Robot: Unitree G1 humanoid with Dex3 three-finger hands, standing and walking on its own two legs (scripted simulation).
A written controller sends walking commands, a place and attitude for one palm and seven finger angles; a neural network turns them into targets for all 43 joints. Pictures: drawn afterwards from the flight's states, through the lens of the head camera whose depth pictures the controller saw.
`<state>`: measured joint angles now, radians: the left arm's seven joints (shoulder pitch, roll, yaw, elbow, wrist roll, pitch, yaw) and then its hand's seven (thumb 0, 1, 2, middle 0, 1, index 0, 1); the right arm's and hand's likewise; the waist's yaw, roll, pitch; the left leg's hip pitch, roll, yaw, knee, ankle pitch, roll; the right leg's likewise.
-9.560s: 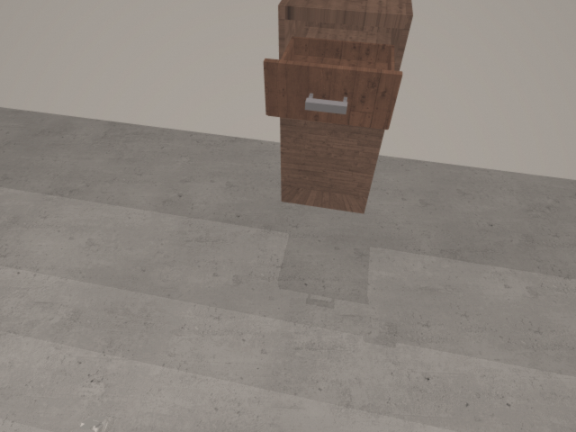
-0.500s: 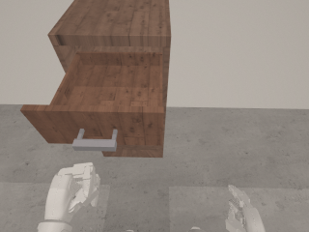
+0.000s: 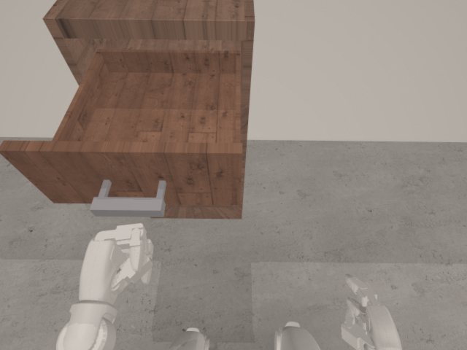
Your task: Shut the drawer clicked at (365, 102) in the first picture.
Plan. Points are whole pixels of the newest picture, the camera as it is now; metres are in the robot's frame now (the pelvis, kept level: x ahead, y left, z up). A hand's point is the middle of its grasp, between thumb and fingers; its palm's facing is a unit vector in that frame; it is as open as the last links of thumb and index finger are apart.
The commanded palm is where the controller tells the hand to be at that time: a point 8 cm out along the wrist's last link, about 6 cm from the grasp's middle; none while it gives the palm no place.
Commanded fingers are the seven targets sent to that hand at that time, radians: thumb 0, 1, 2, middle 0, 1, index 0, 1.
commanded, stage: bring the fist close to the handle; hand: left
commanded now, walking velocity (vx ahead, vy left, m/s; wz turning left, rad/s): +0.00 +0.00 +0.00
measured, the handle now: (131, 196) +0.35 +0.19 +0.06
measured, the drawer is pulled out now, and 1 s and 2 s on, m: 0.29 0.28 0.16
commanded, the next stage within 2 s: push the drawer shut in 0.38 s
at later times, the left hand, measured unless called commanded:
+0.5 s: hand (150, 263) +0.24 +0.14 +0.06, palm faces +0.02 -1.00 -0.04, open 3.3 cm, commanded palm +0.22 +0.19 +0.06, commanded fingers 0.00 0.90 0.90 -1.40 -1.60 -1.40 -1.60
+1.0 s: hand (154, 235) +0.28 +0.14 +0.05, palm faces +0.00 -1.00 -0.05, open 3.0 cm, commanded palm +0.28 +0.19 +0.06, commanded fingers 0.00 0.90 0.90 -1.40 -1.60 -1.40 -1.60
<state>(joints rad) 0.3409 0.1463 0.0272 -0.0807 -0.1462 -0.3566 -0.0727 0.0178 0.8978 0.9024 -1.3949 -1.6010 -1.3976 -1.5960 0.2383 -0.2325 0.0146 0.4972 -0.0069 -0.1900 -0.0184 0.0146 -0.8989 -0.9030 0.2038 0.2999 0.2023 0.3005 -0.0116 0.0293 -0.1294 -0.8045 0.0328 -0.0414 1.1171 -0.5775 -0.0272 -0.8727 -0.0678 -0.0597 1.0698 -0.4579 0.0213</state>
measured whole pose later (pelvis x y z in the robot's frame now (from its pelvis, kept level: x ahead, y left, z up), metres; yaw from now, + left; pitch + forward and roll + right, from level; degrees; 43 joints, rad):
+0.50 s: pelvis +0.00 +0.00 +0.00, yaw +0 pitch +15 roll -1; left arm 0.36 0.15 0.00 -0.11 -0.14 -0.36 -0.05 0.02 0.90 0.90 -1.40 -1.60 -1.40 -1.60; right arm 0.24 -0.23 0.02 0.47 0.00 -0.15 -0.02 0.01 -0.90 -0.90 0.20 0.30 0.20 0.30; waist -0.01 0.04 -0.14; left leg -0.81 0.03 -0.04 1.13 -0.58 -0.03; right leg -0.88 -0.07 -0.06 1.08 -0.46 0.02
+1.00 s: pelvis -0.01 +0.00 +0.00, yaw +1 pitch +15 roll -1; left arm 0.08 0.17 0.04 0.13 -0.15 -0.37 -0.06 -0.02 0.85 0.96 -1.40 -1.60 -1.40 -1.60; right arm 0.22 -0.25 0.02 0.56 0.00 -0.15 -0.03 0.01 -0.90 -0.90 0.20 0.30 0.20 0.30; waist -0.01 0.03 -0.12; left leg -0.82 0.02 -0.05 1.10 -0.55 -0.03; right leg -0.88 -0.08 -0.07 1.06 -0.44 0.02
